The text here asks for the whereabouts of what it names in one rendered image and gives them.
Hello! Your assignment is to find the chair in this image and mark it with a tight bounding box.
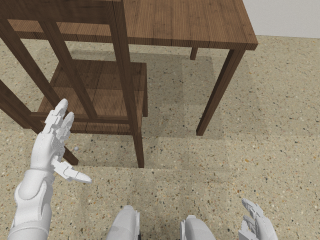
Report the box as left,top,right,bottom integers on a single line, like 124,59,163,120
0,0,148,168

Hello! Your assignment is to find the robot right shin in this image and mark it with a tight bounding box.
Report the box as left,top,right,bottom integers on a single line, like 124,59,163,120
186,215,196,219

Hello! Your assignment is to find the robot left hand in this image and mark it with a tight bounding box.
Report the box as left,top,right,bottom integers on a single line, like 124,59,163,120
30,98,93,184

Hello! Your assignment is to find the left robot thigh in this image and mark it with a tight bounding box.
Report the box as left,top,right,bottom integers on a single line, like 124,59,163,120
105,209,140,240

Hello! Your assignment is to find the robot right hand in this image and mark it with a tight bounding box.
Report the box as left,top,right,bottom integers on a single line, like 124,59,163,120
238,198,278,240

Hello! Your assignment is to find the table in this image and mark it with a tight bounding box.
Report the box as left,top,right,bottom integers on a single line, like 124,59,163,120
0,0,259,136

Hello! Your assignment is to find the left robot forearm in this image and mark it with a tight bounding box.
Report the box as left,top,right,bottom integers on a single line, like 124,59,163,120
7,168,55,240

